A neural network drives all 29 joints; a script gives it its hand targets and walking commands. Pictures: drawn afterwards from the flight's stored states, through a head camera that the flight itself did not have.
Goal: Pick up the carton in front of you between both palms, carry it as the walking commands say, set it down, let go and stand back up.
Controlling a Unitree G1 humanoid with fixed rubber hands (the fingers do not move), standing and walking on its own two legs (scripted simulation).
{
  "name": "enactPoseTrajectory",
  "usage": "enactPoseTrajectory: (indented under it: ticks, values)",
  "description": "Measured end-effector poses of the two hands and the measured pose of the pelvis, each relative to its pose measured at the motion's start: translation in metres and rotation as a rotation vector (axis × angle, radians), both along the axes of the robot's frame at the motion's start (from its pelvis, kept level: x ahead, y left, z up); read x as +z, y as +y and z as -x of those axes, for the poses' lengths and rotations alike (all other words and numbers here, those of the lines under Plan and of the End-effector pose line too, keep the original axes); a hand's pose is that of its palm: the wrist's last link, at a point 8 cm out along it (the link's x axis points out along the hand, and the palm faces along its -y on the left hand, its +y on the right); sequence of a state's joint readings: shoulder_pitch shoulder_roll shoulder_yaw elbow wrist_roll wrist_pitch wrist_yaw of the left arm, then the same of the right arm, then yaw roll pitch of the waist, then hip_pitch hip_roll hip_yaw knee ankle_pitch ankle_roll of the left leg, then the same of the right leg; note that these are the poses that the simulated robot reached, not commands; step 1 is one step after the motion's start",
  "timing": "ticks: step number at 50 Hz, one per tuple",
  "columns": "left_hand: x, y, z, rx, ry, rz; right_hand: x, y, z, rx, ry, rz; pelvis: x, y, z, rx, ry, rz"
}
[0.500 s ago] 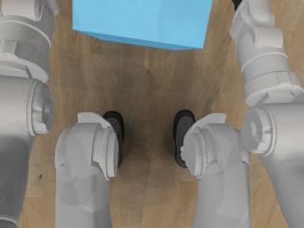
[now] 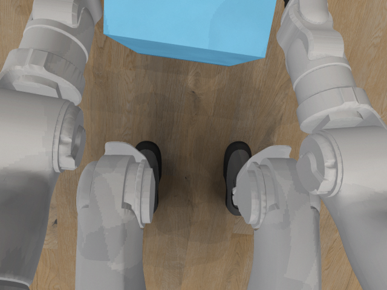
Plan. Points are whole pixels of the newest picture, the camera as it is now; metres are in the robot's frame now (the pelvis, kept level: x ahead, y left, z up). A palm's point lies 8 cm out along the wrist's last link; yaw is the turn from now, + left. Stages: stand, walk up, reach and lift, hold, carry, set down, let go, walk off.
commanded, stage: reach and lift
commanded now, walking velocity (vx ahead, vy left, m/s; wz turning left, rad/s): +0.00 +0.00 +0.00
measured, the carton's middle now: out of the picture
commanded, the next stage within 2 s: none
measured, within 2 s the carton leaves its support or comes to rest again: leaves its support in 0.22 s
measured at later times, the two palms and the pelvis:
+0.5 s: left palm out of the picture +0.53 +0.18 -0.06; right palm out of the picture +0.53 -0.12 -0.06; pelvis +0.01 +0.00 +0.02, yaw +1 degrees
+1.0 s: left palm out of the picture +0.49 +0.17 +0.09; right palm out of the picture +0.50 -0.13 +0.10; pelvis +0.01 -0.01 +0.14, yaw +3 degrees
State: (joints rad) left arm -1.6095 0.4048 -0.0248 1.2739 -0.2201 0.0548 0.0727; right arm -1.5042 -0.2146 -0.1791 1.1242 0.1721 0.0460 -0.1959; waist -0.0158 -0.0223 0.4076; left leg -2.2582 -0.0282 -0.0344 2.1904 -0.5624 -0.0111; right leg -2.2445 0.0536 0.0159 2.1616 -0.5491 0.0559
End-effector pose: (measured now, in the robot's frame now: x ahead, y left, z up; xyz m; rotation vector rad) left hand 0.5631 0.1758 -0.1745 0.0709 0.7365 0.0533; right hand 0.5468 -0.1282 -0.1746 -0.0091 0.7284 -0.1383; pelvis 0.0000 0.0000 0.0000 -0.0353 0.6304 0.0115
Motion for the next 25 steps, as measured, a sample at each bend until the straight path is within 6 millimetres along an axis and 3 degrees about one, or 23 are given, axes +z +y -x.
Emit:
enactPoseTrajectory:
  ticks: [10,15,19,25]
  values:
    - [0.002,-0.002,-0.002,-0.014,0.03,0.013,0.005,-0.005,-0.006,0.01,0.036,-0.004,-0.01,0.004,-0.009,0.0,0.006,0.004]
    - [0.008,-0.008,0.006,0.008,0.015,0.02,0.021,-0.006,-0.005,-0.038,0.015,0.011,-0.009,0.004,-0.014,0.0,0.036,0.005]
    - [0.038,-0.007,0.012,0.04,-0.025,0.022,0.049,-0.003,0.002,-0.064,-0.031,-0.003,-0.002,0.003,-0.014,0.006,0.061,-0.001]
    - [0.11,0.0,0.029,0.087,-0.066,0.042,0.114,0.004,0.015,-0.051,-0.073,-0.032,0.023,-0.002,-0.009,0.022,0.086,-0.002]
